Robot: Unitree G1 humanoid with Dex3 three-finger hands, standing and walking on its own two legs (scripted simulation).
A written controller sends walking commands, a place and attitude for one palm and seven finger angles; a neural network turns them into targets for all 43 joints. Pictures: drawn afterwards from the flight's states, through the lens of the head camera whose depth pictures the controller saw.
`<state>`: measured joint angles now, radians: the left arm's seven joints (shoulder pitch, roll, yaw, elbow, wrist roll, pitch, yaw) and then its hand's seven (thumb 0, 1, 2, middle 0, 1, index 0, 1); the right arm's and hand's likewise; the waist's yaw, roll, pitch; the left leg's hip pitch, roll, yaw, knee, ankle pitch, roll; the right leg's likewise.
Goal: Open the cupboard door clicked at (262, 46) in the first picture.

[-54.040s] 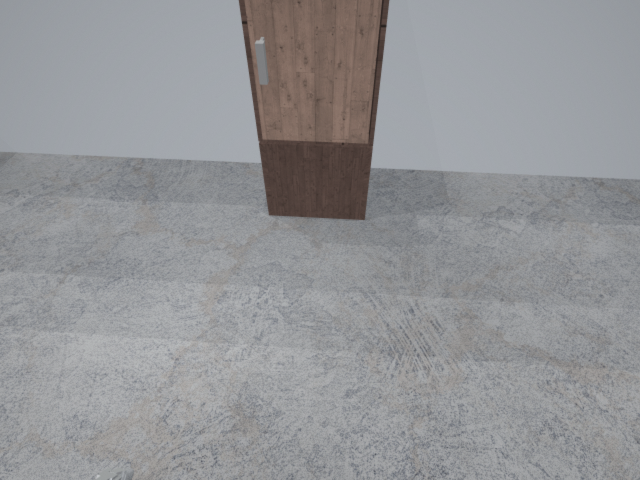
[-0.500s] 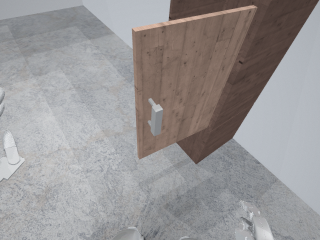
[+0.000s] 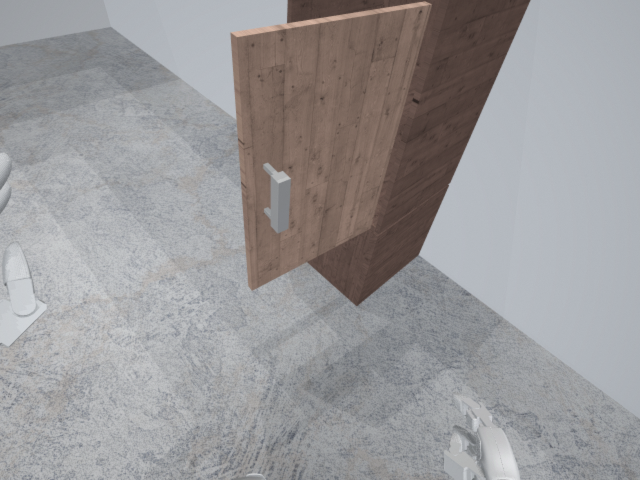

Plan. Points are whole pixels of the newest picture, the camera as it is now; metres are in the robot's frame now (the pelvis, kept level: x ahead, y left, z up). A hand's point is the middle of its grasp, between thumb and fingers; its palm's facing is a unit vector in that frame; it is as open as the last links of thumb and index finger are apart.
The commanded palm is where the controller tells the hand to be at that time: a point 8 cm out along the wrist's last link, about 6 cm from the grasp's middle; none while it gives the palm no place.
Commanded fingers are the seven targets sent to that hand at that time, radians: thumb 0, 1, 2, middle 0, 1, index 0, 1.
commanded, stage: stop stepping back and stand still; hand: left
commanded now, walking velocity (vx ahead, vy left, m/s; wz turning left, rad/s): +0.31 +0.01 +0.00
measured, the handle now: (274, 197) +0.60 +0.12 -0.02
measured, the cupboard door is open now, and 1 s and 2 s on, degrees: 84 84 84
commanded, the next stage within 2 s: let the arm hang, fingers relaxed in 0.66 s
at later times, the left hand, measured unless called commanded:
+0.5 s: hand out of the picture +0.12 +0.28 +0.18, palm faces +0.47 -0.77 -0.44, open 7.4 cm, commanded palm +0.06 +0.31 +0.20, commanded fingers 0.00 0.90 0.90 -0.20 -0.30 -0.20 -0.30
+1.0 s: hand out of the picture +0.03 +0.19 -0.13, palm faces +0.00 -0.98 -0.21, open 7.4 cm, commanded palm none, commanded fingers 0.00 0.90 0.90 -0.20 -0.30 -0.20 -0.30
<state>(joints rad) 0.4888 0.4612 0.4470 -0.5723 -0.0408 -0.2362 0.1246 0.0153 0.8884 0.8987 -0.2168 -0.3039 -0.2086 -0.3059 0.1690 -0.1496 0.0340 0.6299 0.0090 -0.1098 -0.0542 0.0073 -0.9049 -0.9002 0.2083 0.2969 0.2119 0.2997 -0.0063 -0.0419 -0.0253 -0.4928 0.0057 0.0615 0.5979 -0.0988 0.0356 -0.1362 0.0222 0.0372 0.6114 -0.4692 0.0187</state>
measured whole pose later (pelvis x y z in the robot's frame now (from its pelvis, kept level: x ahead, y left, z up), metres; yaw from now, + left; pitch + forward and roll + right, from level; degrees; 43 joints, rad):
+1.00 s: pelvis -0.07 +0.01 +0.01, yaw +1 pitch +0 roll +1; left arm 0.24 0.17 0.01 0.74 0.03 0.05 0.00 0.01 0.91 0.90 -0.20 -0.30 -0.19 -0.30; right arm 0.15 -0.24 0.00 0.86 -0.03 0.02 0.00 0.01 -0.91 -0.90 0.20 0.30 0.21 0.30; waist -0.02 0.01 0.05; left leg -0.32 0.01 0.07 0.62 -0.30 0.00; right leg -0.29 -0.01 -0.10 0.65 -0.36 -0.05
